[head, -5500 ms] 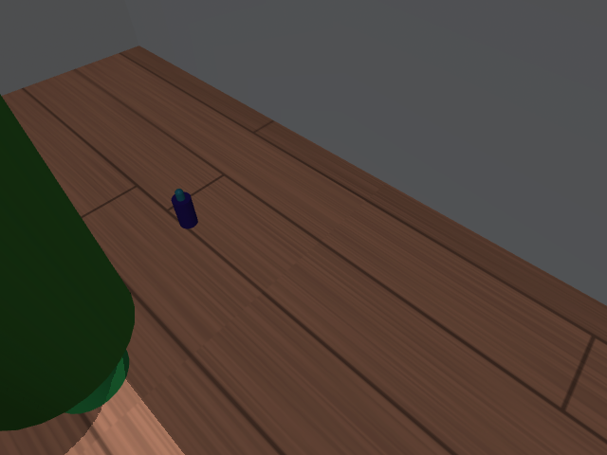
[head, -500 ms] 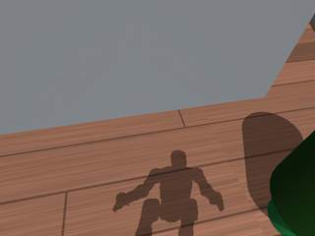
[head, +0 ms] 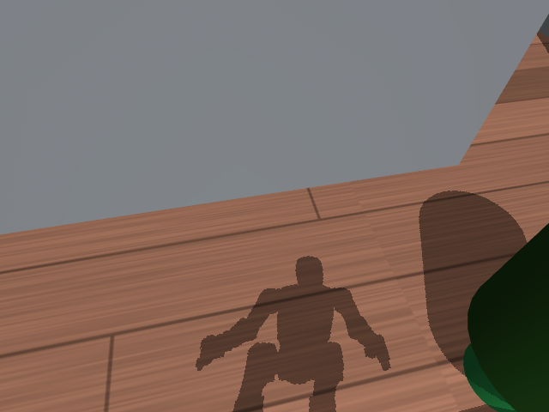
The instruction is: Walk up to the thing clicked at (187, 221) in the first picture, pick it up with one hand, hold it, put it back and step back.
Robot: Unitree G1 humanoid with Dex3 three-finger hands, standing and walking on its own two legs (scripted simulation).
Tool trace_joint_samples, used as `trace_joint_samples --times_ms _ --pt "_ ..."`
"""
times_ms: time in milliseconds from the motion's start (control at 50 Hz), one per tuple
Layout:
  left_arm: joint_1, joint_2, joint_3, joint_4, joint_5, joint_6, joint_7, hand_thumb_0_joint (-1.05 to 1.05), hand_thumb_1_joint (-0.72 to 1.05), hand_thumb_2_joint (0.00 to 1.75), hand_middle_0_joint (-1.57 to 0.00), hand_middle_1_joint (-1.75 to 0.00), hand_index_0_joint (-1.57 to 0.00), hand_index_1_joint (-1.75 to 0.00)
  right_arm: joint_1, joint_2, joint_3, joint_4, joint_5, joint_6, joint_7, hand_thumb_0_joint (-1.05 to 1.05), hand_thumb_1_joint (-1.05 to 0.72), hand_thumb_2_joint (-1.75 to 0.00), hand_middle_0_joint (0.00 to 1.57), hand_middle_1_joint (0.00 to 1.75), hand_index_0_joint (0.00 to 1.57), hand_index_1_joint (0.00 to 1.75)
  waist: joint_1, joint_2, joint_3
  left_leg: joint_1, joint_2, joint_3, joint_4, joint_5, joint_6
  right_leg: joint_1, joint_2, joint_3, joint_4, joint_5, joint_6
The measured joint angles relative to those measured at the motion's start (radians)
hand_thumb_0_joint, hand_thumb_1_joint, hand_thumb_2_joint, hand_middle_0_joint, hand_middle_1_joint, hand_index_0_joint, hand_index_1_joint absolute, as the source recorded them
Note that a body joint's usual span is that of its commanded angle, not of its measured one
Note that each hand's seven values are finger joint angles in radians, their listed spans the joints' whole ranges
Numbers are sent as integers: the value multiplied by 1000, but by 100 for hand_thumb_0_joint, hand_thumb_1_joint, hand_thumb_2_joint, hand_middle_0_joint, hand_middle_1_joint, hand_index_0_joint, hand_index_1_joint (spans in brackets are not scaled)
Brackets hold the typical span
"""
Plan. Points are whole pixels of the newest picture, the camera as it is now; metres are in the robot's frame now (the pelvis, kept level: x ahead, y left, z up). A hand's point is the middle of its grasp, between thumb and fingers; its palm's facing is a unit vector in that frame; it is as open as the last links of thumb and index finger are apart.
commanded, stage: stand
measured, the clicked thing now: out of the picture -0.20 -1.20 -0.68
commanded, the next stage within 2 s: walk up in 1.42 s
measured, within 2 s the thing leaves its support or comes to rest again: neither
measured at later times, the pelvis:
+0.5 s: pelvis +0.01 +0.00 +0.00, yaw +0 degrees
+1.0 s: pelvis +0.01 +0.00 +0.00, yaw -1 degrees
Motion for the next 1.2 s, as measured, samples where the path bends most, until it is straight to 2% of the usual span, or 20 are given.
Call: trace_joint_samples --times_ms 440,1200 --pt "-11 -4 -1 -9 1 -2 4 1 90 90 -20 -30 -20 -30 -25 -3 4 -18 2 -1 -6 1 -90 -90 20 30 20 30 3 4 -4 27 3 7 -9 -14 -1 24 2 6 -8 -12 0" --pt "13 -2 -1 -8 2 3 1 1 90 90 -20 -30 -20 -30 14 -8 7 -20 -1 0 -5 1 -90 -90 20 30 20 30 1 6 0 31 8 15 -13 -10 -3 21 6 14 -4 -9 -4"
